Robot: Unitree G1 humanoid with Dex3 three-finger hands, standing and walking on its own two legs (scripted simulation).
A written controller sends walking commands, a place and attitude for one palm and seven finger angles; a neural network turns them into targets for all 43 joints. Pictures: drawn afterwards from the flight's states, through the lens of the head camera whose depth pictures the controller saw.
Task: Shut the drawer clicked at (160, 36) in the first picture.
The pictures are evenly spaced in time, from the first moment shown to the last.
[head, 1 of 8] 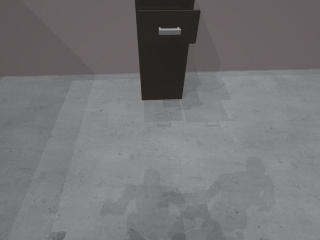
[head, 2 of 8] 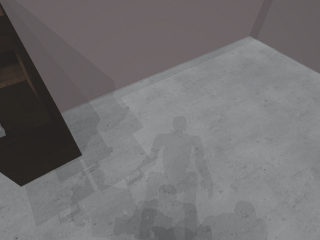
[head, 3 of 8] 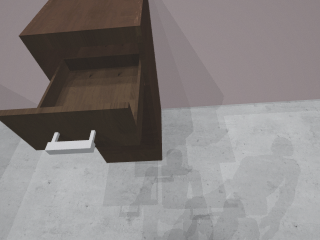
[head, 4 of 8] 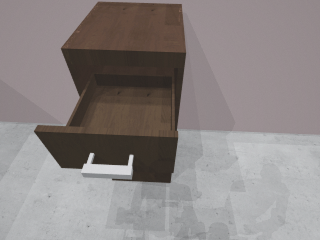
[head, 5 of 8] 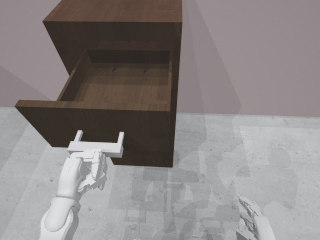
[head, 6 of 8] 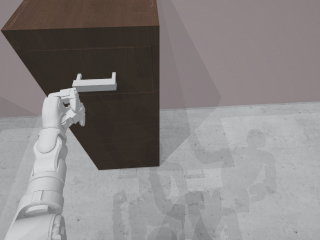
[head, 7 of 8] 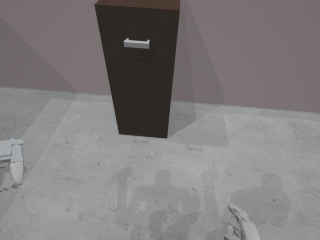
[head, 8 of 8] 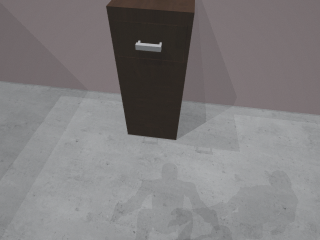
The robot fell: no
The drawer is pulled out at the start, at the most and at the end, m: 0.28 0.28 0.00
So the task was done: yes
